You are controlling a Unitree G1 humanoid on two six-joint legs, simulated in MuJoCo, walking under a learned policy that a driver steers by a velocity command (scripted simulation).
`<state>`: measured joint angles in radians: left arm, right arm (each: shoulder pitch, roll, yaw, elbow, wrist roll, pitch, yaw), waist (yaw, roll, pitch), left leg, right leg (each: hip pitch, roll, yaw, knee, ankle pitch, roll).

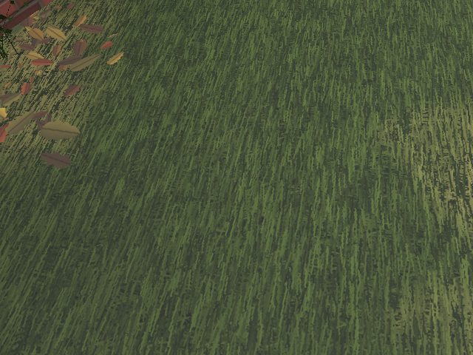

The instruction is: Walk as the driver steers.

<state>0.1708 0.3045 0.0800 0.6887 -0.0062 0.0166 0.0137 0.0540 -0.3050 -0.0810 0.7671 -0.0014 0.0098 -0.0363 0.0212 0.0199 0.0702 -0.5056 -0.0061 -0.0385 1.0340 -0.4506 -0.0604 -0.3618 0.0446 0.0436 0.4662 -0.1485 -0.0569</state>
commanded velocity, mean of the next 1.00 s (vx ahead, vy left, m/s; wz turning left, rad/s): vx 0.17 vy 0.00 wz -0.58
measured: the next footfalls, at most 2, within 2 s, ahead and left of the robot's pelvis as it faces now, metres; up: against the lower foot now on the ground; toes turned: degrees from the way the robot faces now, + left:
left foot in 0.26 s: +0.08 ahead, +0.15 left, +0.00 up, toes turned -15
right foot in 0.72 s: +0.06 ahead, -0.15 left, +0.00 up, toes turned -30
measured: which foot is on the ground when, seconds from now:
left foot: up 0.00-0.24, down 0.26-0.72, up 0.74-1.00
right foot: down 0.00-0.26, up 0.28-0.70, down 0.72-1.00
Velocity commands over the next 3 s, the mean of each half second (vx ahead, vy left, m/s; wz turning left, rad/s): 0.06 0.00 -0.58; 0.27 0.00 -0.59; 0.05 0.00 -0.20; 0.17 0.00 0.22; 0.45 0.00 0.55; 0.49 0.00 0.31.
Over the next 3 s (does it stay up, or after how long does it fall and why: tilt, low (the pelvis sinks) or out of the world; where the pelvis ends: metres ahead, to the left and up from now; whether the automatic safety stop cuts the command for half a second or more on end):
stays up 0.84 -0.31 -0.01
